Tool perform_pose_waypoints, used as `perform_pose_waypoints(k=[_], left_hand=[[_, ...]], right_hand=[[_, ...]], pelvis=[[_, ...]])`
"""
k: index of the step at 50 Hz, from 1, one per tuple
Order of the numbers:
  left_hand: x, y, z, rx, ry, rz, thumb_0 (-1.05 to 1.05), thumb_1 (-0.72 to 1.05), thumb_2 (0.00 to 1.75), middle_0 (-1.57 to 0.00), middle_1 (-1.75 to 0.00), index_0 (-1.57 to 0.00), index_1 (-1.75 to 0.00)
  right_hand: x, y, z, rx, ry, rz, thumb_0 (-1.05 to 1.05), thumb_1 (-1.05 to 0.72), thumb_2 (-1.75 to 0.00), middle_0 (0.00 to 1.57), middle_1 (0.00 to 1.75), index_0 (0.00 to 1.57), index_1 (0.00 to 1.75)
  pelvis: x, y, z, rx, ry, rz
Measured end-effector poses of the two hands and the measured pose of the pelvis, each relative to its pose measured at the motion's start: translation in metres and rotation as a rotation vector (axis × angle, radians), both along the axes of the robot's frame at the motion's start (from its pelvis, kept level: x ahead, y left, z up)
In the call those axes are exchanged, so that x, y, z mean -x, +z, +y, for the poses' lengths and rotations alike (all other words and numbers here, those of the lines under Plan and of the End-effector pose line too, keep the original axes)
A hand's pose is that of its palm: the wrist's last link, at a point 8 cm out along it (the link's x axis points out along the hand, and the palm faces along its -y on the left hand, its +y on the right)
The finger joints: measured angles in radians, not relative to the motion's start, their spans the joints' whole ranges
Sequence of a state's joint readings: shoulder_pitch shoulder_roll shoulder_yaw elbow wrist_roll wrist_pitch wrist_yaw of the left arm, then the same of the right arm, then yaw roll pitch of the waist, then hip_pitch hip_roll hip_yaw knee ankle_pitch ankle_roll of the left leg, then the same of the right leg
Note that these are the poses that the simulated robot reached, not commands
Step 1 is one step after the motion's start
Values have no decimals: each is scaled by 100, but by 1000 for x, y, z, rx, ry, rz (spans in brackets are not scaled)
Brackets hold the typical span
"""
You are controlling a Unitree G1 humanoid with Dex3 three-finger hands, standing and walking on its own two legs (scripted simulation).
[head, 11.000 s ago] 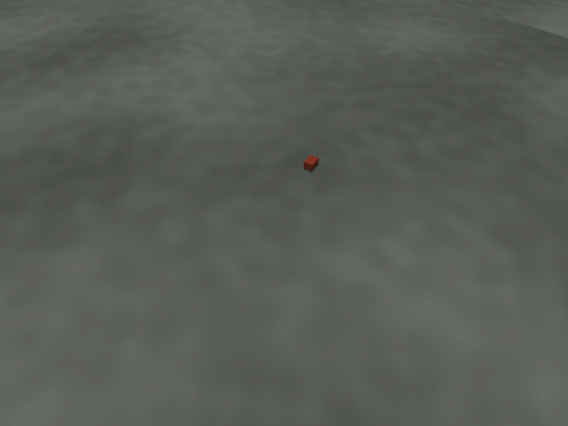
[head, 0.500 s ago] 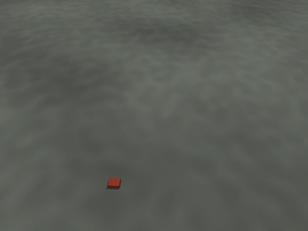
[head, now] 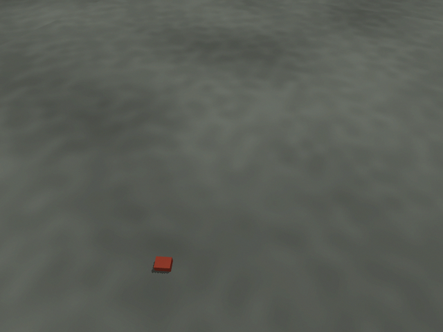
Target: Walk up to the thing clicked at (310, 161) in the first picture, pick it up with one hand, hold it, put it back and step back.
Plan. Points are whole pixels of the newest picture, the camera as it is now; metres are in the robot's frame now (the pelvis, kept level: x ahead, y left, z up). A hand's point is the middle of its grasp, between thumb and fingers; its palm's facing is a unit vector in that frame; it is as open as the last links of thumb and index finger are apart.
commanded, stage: stand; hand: left
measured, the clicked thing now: (163, 263) +0.54 +0.27 -0.76
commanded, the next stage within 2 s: walk up in 1.68 s
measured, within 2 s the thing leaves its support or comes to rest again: neither
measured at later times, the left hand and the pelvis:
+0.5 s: hand out of the picture +0.09 +0.25 -0.16, palm faces -0.03 -0.94 -0.34, open 7.4 cm; pelvis +0.01 +0.00 +0.00, yaw +0 degrees
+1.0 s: hand out of the picture +0.09 +0.25 -0.16, palm faces -0.03 -0.94 -0.35, open 7.4 cm; pelvis +0.02 +0.00 +0.00, yaw -1 degrees
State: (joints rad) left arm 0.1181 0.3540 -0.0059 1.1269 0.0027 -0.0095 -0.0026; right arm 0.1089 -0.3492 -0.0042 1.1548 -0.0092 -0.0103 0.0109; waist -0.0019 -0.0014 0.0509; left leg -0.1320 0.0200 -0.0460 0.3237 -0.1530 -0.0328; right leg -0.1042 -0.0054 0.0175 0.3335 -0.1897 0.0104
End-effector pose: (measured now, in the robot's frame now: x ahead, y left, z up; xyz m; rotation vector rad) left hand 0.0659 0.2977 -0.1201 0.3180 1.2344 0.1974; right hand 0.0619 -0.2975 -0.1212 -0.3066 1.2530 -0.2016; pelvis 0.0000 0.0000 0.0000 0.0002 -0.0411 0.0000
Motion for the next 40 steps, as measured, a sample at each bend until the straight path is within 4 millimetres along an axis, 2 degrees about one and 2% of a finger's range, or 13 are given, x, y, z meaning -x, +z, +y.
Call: perform_pose_waypoints(k=[10,28,40], left_hand=[[-5,-1,0,2,-1,10,1,91,90,-20,-30,-20,-30],[-17,1,-2,-2,-6,-7,1,91,90,-20,-30,-20,-30],[-15,1,-1,-7,-4,7,1,91,90,-20,-30,-20,-30]], right_hand=[[-3,0,-1,5,1,8,0,-91,-90,20,30,21,30],[-22,1,0,3,10,-25,0,-91,-90,20,30,21,30],[-20,0,-1,0,5,-12,0,-91,-90,20,30,21,30]], pelvis=[[-5,0,0,-1,-2,8],[-12,0,-1,-1,-7,4],[-14,0,-2,-1,-10,8]])
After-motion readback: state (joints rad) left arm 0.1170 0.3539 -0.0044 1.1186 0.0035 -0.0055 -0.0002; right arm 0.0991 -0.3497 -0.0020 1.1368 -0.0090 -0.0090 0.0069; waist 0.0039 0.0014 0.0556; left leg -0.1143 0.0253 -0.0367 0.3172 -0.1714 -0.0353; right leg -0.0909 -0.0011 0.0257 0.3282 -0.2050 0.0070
